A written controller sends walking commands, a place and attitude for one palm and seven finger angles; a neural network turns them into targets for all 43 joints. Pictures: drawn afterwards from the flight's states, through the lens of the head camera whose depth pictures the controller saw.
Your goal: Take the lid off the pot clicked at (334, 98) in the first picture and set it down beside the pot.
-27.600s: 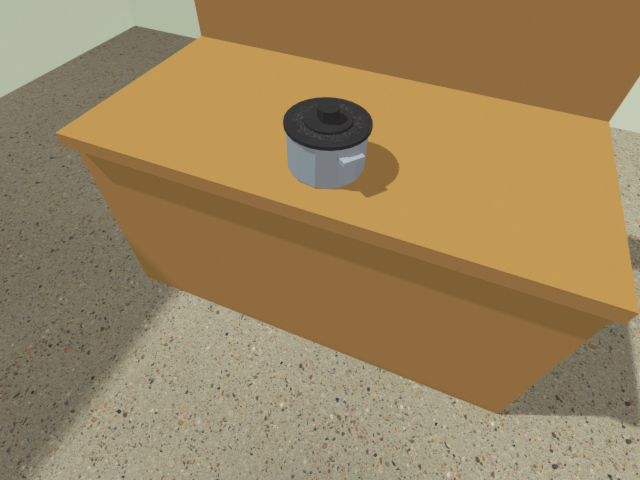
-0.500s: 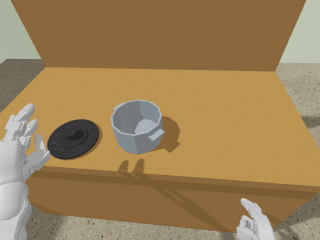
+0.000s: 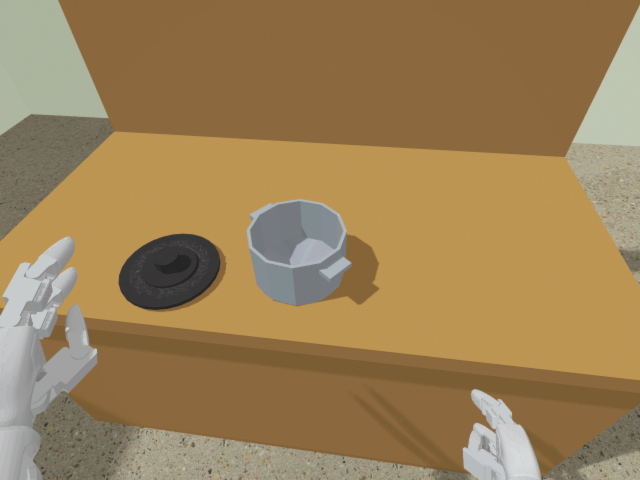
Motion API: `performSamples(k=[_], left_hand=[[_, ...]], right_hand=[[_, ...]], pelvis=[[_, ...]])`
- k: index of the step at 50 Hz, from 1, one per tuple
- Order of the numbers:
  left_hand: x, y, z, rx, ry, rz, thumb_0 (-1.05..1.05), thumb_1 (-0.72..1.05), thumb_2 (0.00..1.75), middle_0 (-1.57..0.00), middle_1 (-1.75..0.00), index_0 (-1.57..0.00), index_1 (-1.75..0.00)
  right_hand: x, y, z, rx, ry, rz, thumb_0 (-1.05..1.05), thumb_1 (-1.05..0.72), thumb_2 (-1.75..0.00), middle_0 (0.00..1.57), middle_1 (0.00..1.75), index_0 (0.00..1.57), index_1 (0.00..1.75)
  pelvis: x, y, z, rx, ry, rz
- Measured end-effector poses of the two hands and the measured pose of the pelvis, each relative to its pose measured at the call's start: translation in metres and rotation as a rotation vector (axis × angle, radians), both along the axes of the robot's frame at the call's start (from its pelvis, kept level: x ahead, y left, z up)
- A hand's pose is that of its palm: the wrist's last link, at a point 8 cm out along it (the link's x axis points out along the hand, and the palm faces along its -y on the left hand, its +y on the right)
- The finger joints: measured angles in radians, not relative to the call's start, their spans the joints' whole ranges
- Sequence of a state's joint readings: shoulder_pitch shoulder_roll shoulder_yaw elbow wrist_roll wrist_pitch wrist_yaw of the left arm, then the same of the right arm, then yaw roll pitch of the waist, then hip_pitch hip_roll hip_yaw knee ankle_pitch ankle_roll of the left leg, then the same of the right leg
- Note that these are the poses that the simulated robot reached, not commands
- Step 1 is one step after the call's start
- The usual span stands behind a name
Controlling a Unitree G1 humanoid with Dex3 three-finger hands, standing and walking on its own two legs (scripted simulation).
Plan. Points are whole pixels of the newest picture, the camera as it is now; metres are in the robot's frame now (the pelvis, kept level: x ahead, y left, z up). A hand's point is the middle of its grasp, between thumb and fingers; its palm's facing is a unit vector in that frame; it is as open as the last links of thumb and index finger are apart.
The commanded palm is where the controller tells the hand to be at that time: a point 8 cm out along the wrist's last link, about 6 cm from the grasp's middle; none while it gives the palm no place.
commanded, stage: step back with the hand held close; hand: left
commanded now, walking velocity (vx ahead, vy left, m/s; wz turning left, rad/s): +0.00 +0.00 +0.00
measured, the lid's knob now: (166, 259) +0.50 +0.36 -0.07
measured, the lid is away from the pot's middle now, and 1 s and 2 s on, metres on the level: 0.26 0.26 0.26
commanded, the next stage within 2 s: stop stepping back and stand still in 1.64 s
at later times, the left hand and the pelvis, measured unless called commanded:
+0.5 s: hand (66, 381) +0.16 +0.27 +0.13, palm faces +0.18 -0.85 -0.50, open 7.4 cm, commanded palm +0.10 +0.31 +0.17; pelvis -0.03 +0.03 -0.01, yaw -1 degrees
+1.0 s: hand out of the picture +0.10 +0.28 +0.15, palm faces +0.32 -0.82 -0.48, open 7.4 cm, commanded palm +0.04 +0.32 +0.17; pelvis -0.09 +0.04 -0.02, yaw +0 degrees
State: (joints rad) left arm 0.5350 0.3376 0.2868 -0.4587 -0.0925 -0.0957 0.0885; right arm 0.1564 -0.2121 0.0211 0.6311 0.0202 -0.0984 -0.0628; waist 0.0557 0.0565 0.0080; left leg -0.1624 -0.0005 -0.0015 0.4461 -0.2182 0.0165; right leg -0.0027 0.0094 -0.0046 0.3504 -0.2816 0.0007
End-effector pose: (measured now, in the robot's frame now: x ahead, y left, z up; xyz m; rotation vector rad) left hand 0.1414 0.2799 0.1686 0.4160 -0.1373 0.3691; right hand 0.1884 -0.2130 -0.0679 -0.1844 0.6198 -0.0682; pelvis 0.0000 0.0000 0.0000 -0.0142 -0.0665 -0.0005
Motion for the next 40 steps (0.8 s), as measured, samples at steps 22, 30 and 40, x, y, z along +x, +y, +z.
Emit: performSamples(k=[22,30,40], left_hand=[[0.0,0.023,-0.018,0.09,0.112,-0.171,0.01,0.89,0.9,-0.21,-0.31,-0.21,-0.3],[-0.027,0.033,0.004,0.18,0.026,-0.164,0.01,0.89,0.9,-0.21,-0.31,-0.22,-0.3],[-0.06,0.037,-0.003,0.126,-0.051,-0.105,0.01,0.89,0.9,-0.21,-0.31,-0.21,-0.3]], right_hand=[[-0.054,0.004,-0.009,-0.063,0.157,-0.099,0.01,-0.91,-0.9,0.2,0.3,0.21,0.3],[-0.076,0.019,-0.013,-0.051,0.129,-0.084,0.01,-0.91,-0.9,0.2,0.3,0.21,0.3],[-0.103,0.025,-0.016,-0.038,0.087,-0.085,0.01,-0.9,-0.9,0.2,0.3,0.21,0.3]], pelvis=[[-0.024,0.032,-0.007,-0.018,0.083,-0.019],[-0.048,0.038,-0.013,-0.026,0.078,-0.017],[-0.072,0.038,-0.019,-0.047,0.071,0.002]])
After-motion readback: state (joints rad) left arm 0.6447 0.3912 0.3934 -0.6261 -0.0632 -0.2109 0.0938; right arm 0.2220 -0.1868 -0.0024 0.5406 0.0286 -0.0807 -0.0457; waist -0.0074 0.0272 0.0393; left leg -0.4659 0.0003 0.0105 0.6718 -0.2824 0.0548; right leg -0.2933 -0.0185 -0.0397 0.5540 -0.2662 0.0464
